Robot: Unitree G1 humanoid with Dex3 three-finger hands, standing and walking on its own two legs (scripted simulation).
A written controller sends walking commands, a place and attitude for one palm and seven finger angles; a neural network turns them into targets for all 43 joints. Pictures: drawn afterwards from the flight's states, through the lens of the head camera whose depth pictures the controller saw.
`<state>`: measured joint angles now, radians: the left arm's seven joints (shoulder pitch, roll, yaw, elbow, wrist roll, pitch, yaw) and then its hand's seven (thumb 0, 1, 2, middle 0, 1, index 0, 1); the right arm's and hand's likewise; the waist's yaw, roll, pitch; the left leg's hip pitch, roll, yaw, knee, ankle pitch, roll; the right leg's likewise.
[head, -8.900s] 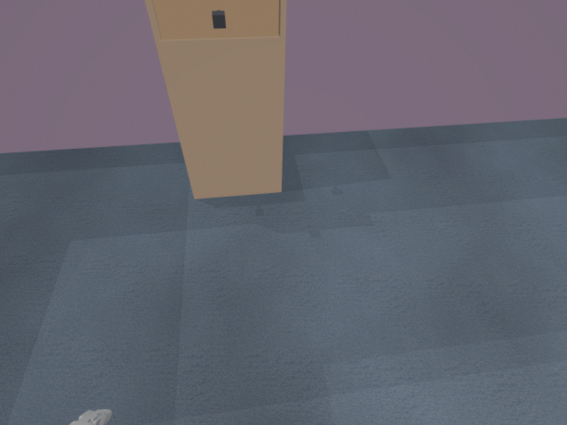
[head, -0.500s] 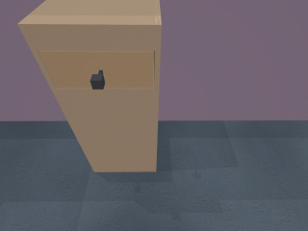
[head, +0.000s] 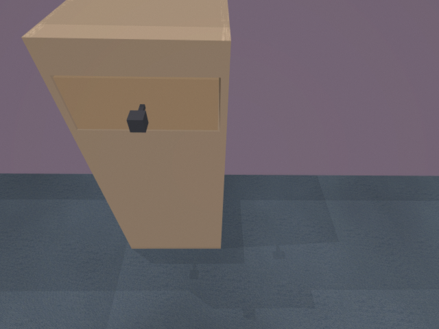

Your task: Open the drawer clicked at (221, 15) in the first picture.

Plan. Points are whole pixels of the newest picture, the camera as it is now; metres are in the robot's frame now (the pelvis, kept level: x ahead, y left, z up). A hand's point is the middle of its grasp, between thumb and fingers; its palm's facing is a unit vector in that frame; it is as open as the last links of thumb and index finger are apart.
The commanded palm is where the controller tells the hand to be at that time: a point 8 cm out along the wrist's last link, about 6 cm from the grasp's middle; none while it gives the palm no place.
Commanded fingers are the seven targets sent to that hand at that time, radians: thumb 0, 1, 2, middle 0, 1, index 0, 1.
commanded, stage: look again from close up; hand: left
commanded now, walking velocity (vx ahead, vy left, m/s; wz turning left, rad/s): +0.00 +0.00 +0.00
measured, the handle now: (139, 116) +0.57 +0.24 +0.07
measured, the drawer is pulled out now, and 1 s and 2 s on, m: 0.00 0.00 0.00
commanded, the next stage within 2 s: shuffle to correct the standing spot in 0.04 s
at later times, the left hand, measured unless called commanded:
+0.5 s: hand out of the picture +0.01 +0.20 -0.19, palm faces +0.04 -0.98 -0.17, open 7.4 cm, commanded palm none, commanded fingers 0.00 0.90 0.90 -0.20 -0.30 -0.20 -0.30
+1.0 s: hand out of the picture +0.08 +0.18 -0.17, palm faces +0.02 -0.98 -0.22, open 7.3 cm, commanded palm none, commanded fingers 0.00 0.90 0.90 -0.20 -0.30 -0.20 -0.30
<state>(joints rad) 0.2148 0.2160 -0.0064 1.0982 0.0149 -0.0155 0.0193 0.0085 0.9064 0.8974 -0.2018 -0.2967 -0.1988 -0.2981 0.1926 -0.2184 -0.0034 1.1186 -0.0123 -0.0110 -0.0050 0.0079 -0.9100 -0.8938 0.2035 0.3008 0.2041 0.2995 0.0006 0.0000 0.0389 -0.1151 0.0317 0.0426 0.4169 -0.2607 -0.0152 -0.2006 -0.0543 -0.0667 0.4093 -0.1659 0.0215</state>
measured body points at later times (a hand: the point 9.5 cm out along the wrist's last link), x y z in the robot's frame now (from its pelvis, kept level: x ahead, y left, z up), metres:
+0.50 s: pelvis +0.04 +0.03 -0.01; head +0.04 +0.04 +0.44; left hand +0.01 +0.25 -0.18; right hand +0.00 -0.20 -0.16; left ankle -0.02 +0.13 -0.74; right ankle +0.04 -0.13 -0.74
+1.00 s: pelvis +0.02 +0.00 +0.00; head +0.03 +0.00 +0.44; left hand +0.07 +0.23 -0.16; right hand +0.03 -0.22 -0.17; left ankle -0.02 +0.13 -0.74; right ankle +0.04 -0.12 -0.74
